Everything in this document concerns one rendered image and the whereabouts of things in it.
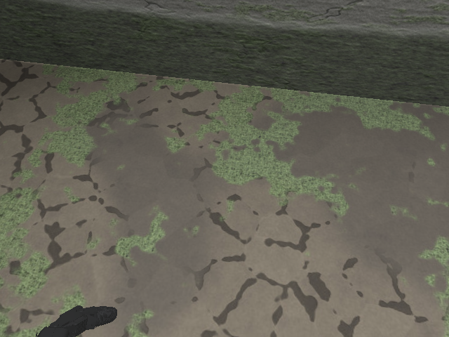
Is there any robot left hand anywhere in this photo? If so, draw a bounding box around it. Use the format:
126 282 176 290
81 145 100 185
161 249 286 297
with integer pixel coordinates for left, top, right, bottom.
36 305 117 337

